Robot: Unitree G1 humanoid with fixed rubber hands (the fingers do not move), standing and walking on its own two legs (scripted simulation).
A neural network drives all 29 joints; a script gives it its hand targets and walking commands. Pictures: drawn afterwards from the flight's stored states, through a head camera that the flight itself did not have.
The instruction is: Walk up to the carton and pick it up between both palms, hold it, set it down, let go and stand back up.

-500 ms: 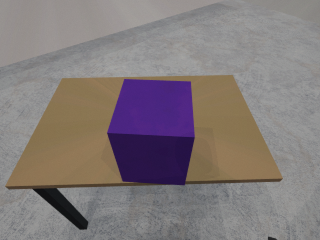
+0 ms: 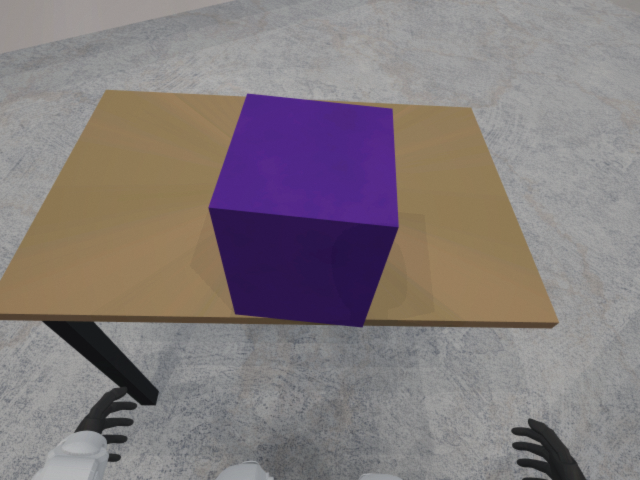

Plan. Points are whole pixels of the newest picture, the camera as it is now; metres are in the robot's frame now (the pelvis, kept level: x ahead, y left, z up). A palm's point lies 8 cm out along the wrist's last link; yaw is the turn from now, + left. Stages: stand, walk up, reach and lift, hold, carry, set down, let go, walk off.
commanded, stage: reach and lift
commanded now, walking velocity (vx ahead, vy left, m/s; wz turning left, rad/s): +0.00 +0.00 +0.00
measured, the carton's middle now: (308, 218) +0.47 +0.02 +0.03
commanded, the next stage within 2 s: none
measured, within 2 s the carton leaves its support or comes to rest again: neither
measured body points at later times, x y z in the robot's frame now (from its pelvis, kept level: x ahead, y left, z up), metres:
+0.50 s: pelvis +0.03 -0.01 +0.02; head +0.05 +0.00 +0.47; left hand +0.20 +0.28 -0.05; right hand +0.18 -0.24 -0.06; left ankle +0.06 +0.10 -0.72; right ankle +0.02 -0.12 -0.72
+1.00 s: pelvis +0.06 +0.01 +0.03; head +0.05 +0.02 +0.48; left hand +0.24 +0.26 -0.03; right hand +0.22 -0.20 -0.03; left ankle +0.06 +0.10 -0.72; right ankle +0.02 -0.12 -0.72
